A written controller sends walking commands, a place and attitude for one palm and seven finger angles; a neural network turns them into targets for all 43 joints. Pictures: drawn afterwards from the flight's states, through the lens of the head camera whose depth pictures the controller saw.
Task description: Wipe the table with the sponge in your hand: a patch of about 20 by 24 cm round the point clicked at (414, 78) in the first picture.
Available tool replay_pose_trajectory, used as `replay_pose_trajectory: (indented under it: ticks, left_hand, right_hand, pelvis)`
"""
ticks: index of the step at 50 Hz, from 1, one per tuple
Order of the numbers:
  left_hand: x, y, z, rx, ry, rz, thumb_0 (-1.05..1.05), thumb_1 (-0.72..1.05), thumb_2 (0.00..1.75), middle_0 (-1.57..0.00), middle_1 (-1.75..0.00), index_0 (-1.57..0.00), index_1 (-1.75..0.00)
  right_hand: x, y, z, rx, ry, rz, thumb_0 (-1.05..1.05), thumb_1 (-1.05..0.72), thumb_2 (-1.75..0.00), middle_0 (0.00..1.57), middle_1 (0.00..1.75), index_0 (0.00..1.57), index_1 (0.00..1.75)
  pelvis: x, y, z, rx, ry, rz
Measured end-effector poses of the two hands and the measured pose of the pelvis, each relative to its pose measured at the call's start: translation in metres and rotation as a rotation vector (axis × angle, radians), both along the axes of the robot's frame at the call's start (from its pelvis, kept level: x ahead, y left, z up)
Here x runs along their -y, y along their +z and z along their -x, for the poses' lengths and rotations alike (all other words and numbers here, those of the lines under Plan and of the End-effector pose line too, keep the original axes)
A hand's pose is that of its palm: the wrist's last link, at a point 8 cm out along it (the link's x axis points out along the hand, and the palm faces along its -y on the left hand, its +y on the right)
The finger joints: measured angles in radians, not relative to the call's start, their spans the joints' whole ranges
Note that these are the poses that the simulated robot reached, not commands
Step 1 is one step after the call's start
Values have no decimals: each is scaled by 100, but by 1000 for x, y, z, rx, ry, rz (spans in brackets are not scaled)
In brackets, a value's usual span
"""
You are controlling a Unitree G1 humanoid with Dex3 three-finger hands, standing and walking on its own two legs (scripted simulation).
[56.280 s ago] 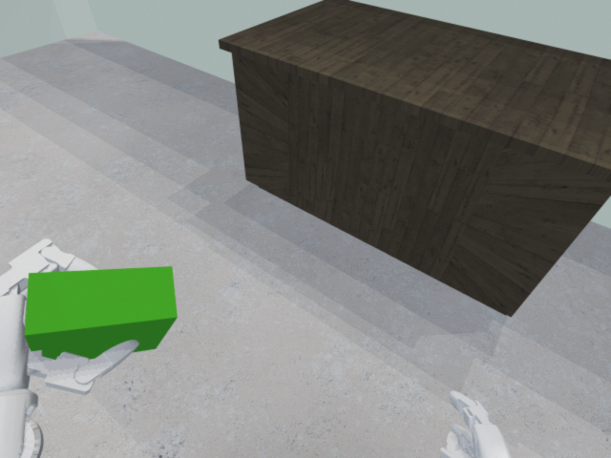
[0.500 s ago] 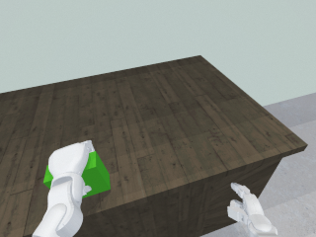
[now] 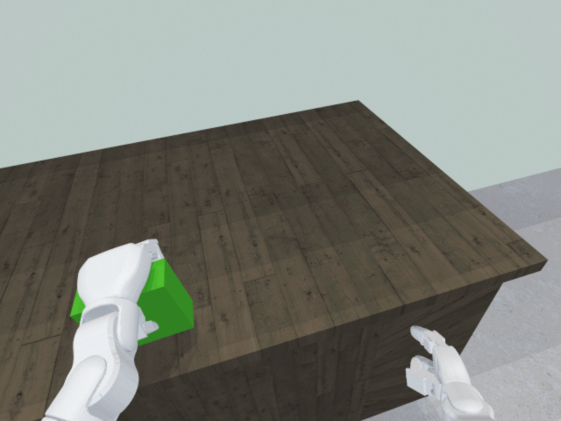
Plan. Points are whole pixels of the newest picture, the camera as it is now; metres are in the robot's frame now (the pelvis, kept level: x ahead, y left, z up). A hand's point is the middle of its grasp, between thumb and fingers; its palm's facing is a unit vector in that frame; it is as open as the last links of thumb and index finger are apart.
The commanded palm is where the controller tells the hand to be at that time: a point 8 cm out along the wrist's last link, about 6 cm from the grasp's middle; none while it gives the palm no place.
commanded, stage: lift the sponge slowly off the table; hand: left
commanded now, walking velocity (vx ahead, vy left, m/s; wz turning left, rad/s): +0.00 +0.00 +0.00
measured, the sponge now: (144, 313) +0.24 +0.26 +0.04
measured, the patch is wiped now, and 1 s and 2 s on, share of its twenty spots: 0.90 0.90 0.90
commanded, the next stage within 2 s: bring the sponge back beside the body in 1.34 s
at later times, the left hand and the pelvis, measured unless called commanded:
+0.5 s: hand (134, 273) +0.25 +0.25 +0.12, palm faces +0.14 -0.18 -0.97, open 9.6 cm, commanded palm +0.21 +0.25 +0.19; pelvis -0.01 +0.00 +0.00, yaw +0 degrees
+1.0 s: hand (122, 260) +0.24 +0.25 +0.16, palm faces +0.22 -0.19 -0.96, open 9.6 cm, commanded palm +0.20 +0.25 +0.23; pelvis -0.01 +0.00 +0.00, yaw +0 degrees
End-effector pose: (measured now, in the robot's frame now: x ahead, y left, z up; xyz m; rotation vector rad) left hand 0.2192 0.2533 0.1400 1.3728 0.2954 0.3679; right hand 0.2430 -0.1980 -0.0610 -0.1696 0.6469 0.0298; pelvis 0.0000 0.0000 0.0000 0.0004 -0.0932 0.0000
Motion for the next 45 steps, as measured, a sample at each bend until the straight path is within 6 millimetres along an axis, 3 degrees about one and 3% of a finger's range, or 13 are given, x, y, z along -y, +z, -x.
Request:
replay_pose_trajectory:
  ticks: [11,23,38,45]
  left_hand:
    - [-3,7,-2,-20,-11,1,0,-49,108,-77,-140,-80,-136]
    - [1,29,-7,54,-36,14,0,-49,108,-77,-140,-80,-136]
    - [9,51,0,120,-61,40,0,-49,108,-77,-140,-80,-136]
    - [4,62,4,148,-32,38,0,-49,108,-77,-140,-80,-136]
  right_hand:
    - [-2,0,1,7,0,12,2,-90,-90,20,30,21,31]
    - [-4,1,2,7,-4,0,2,-90,-90,20,30,18,29]
    - [-4,2,2,10,0,-6,2,-90,-90,20,30,18,29]
    - [-4,3,3,15,4,-12,2,-90,-90,20,30,18,29]
  pelvis:
    - [-1,0,5,2,8,0]
    - [-3,1,6,1,0,-1]
    - [-3,0,7,5,-3,-2]
    - [-1,0,10,5,-2,-2]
